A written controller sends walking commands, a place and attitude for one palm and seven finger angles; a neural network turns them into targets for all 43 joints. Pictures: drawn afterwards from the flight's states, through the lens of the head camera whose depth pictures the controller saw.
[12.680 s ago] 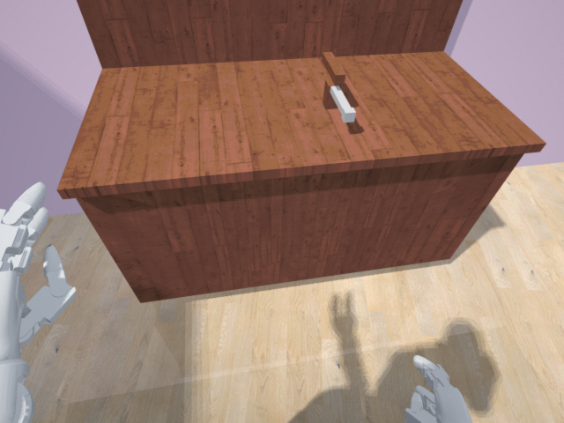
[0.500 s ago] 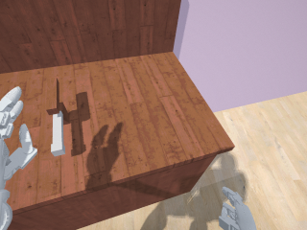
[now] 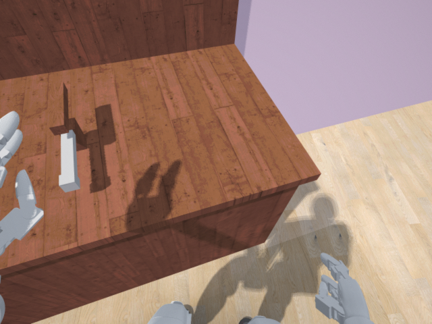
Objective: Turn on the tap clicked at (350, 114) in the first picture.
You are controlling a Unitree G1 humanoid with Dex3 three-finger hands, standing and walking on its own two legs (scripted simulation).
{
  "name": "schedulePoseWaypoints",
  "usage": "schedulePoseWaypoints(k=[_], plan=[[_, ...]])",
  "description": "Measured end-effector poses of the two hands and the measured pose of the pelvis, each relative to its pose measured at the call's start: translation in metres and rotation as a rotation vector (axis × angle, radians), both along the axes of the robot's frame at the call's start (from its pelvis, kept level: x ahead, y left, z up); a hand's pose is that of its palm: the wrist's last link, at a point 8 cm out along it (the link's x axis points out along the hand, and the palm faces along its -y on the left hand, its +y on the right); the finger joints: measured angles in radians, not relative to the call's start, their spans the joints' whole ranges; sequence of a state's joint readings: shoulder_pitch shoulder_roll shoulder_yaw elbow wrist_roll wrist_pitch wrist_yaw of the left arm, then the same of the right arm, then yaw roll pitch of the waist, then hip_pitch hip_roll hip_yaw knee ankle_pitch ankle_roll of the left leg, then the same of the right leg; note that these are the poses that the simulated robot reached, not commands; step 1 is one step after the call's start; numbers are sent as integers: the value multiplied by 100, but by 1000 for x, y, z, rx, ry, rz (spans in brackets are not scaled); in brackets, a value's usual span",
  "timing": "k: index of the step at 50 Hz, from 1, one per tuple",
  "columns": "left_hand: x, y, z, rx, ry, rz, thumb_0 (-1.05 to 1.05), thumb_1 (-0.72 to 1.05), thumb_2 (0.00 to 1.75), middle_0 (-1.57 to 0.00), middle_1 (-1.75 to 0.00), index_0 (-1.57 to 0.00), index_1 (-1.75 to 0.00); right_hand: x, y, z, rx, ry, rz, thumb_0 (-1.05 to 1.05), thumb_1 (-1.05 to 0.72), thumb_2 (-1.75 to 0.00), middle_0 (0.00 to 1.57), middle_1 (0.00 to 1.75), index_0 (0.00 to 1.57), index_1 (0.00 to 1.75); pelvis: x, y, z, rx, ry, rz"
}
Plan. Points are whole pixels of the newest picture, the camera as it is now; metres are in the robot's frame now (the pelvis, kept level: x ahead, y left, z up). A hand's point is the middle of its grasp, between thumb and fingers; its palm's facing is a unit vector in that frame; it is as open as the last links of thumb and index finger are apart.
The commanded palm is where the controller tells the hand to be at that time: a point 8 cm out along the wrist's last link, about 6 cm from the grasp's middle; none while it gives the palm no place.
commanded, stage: come to a stop and stand still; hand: left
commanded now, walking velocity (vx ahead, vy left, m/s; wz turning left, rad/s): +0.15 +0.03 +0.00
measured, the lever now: (69, 182) +0.34 +0.33 +0.01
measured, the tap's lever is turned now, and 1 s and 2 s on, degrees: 0 0 0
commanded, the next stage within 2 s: look again from close up in 1.06 s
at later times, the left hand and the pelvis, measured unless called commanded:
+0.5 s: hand (34, 200) +0.23 +0.25 +0.17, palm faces +0.42 -0.83 -0.37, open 7.4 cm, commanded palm +0.17 +0.29 +0.19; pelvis +0.02 +0.00 +0.01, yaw +2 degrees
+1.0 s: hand (59, 160) +0.29 +0.25 +0.17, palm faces +0.36 -0.84 -0.41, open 7.4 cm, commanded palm +0.23 +0.28 +0.19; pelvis +0.08 +0.00 +0.01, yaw +2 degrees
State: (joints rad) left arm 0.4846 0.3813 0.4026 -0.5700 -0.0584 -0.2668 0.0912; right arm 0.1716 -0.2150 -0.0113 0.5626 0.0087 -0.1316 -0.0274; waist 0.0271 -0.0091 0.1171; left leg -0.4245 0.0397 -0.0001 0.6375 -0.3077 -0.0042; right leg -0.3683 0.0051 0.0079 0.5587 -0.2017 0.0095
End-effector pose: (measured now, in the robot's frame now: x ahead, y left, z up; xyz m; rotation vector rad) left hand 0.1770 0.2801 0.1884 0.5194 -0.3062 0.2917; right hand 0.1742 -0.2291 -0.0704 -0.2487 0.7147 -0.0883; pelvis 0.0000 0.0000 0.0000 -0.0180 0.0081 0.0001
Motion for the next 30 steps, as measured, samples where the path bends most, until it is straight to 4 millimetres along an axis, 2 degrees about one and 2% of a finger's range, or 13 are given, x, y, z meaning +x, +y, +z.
schedulePoseWaypoints(k=[6,12,21,30], plan=[[5,15,-3,-40,13,33,1,89,90,-22,-30,-22,-30,-31,-1,4,-9,30,-75,1,-91,-90,20,30,20,30,1,10,6,-10,-32,5],[4,19,4,-14,-27,44,1,89,90,-22,-30,-21,-30,-38,8,2,27,29,-62,1,-90,-90,20,30,20,30,3,7,5,-16,-47,30],[0,10,-3,-60,-18,78,1,89,90,-21,-30,-21,-30,-16,14,-5,49,40,12,1,-90,-90,20,30,20,30,15,0,4,-16,-51,37],[31,15,-4,-72,1,74,1,89,90,-21,-30,-21,-30,22,13,10,32,-15,4,1,-90,-90,20,30,20,30,36,3,10,-10,-38,28]])
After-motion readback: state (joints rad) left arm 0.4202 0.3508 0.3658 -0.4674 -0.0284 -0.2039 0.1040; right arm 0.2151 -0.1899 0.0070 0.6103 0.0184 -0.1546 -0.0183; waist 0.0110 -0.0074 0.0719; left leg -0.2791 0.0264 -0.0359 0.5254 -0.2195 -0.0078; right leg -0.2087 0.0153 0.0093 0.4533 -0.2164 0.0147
